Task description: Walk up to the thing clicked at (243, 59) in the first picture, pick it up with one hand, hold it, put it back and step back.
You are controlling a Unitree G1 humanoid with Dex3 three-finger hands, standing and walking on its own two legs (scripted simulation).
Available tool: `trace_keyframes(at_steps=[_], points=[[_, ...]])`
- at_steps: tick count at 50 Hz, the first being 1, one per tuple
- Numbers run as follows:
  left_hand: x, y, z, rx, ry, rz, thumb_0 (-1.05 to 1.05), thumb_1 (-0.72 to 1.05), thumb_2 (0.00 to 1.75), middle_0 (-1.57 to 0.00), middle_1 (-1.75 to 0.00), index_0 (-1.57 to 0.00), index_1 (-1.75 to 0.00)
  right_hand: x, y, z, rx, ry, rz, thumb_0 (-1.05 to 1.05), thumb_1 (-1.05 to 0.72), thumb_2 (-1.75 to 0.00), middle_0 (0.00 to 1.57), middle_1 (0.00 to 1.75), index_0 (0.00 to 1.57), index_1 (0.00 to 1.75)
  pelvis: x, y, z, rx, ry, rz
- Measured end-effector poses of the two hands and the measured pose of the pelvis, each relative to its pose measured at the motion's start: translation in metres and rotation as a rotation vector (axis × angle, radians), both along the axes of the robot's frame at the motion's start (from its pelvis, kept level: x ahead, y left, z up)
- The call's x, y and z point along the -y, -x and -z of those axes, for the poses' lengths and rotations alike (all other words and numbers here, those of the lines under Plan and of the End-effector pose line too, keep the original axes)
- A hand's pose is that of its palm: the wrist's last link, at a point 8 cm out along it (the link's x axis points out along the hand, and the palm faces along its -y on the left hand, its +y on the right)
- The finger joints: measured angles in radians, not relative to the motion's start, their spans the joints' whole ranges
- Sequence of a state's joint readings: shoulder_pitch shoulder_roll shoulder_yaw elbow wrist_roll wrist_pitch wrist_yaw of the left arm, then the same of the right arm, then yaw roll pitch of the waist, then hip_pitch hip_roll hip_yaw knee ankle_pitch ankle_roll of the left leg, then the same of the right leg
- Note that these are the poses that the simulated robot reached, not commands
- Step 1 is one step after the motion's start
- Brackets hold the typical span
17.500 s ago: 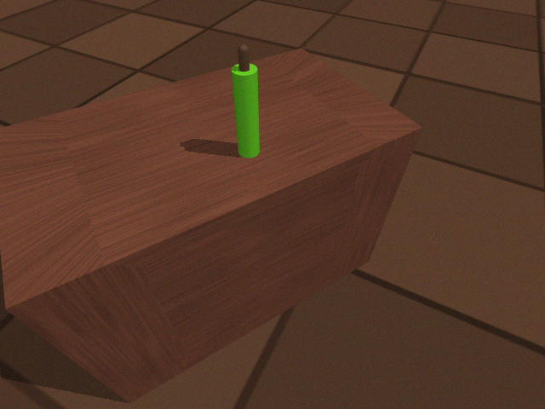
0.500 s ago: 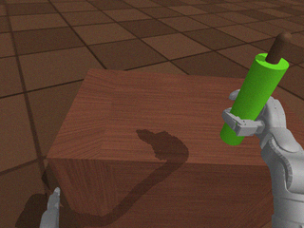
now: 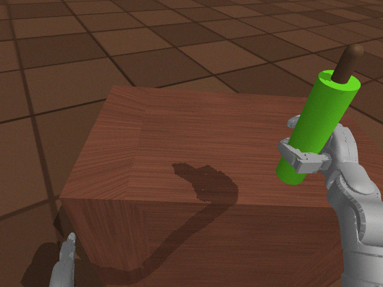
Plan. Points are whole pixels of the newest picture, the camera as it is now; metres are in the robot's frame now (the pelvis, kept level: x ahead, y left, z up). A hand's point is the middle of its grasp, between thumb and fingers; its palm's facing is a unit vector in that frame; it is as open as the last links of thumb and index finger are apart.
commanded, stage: hold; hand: right
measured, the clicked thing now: (315, 124) +0.33 -0.17 +0.25
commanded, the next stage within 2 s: crouch in 0.50 s
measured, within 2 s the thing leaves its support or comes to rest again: neither
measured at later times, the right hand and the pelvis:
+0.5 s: hand (300, 145) +0.33 -0.16 +0.20, palm faces +0.11 +0.99 -0.05, open 7.6 cm; pelvis -0.01 +0.00 +0.00, yaw +0 degrees
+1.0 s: hand (286, 149) +0.37 -0.17 +0.15, palm faces +0.12 +0.99 -0.02, open 7.6 cm; pelvis -0.01 +0.00 +0.00, yaw +0 degrees
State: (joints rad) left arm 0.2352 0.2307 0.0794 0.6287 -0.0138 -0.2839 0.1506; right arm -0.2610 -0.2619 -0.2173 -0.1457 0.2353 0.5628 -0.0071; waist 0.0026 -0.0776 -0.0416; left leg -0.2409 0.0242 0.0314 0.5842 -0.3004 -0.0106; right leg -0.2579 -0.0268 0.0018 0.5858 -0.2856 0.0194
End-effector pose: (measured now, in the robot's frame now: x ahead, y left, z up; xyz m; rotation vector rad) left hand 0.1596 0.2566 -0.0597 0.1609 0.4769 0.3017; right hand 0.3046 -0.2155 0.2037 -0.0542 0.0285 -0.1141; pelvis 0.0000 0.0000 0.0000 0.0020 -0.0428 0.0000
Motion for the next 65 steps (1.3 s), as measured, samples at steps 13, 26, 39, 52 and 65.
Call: trace_keyframes(at_steps=[13,26,39,52,65], points=[[0.001,0.003,0.000,0.001,0.003,-0.005,-0.02,-0.54,0.05,-0.06,-0.06,-0.06,-0.05,0.000,0.000,-0.005,0.008,0.000,-0.005,-0.01,0.17,-1.19,0.79,1.13,0.89,1.14,0.002,0.002,0.000,0.002,-0.001,-0.002],[0.000,0.009,-0.001,0.006,0.001,-0.002,-0.02,-0.54,0.05,-0.06,-0.05,-0.06,-0.05,0.001,0.001,-0.003,0.000,-0.006,0.002,-0.01,0.17,-1.19,0.79,1.13,0.89,1.14,0.001,0.007,0.000,0.006,0.000,-0.001],[0.004,0.010,0.004,-0.015,0.006,0.012,-0.02,-0.53,0.05,-0.06,-0.06,-0.06,-0.05,0.000,-0.003,0.004,-0.010,-0.013,-0.010,-0.01,0.17,-1.19,0.80,1.13,0.89,1.14,0.001,0.009,0.001,0.000,-0.003,0.002],[-0.007,0.025,-0.004,-0.003,-0.043,-0.008,-0.02,-0.53,0.04,-0.06,-0.05,-0.06,-0.05,0.005,-0.047,0.055,-0.115,-0.047,0.016,-0.01,0.17,-1.19,0.80,1.13,0.90,1.13,0.000,0.014,0.004,-0.041,0.003,-0.013],[-0.007,0.040,-0.005,-0.052,-0.067,-0.022,-0.02,-0.52,0.04,-0.06,-0.06,-0.07,-0.05,0.009,-0.078,0.091,-0.104,-0.044,0.020,-0.01,0.16,-1.19,0.80,1.13,0.90,1.13,0.001,0.016,0.007,-0.087,-0.002,-0.034]])
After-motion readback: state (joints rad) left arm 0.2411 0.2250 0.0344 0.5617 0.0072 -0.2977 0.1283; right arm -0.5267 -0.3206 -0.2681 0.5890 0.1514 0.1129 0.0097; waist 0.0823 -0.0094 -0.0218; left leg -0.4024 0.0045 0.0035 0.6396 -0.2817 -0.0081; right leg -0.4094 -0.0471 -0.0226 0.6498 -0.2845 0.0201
